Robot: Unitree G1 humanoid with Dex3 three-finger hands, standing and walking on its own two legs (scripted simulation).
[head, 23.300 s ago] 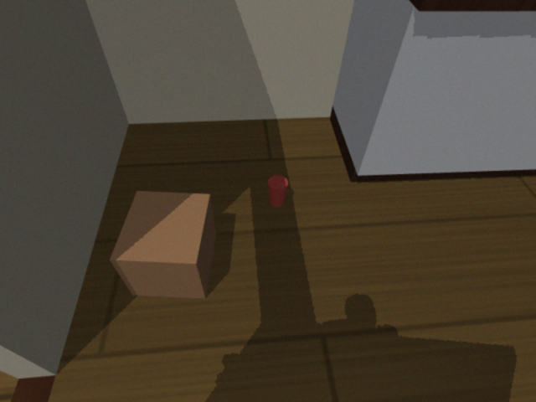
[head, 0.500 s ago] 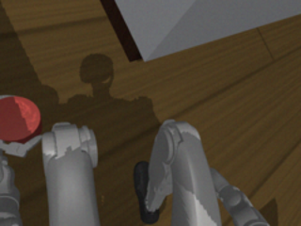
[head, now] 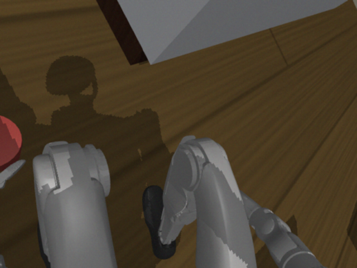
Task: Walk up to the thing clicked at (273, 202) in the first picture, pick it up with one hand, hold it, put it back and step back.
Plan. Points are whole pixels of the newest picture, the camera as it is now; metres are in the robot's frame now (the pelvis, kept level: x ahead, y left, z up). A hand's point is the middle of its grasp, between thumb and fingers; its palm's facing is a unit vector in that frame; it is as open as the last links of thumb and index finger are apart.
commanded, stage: lower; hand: left
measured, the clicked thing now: out of the picture +0.33 +0.28 -0.19
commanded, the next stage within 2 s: loosen in 0.14 s
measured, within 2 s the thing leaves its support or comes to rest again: rests again in 0.64 s
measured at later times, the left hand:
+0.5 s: hand out of the picture +0.34 +0.28 -0.19, palm faces +0.42 -0.91 -0.01, open 11.6 cm
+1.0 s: hand out of the picture +0.34 +0.29 -0.18, palm faces +0.41 -0.91 +0.00, open 12.9 cm
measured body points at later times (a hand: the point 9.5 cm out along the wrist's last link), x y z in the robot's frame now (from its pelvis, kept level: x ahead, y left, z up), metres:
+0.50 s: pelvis -0.01 +0.01 +0.00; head +0.20 +0.21 +0.34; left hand +0.31 +0.33 -0.19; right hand +0.20 -0.22 -0.03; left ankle +0.08 +0.13 -0.24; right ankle +0.13 -0.12 -0.24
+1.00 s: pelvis -0.01 +0.01 +0.00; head +0.19 +0.21 +0.34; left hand +0.32 +0.33 -0.18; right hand +0.20 -0.22 -0.03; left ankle +0.08 +0.13 -0.24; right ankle +0.13 -0.12 -0.24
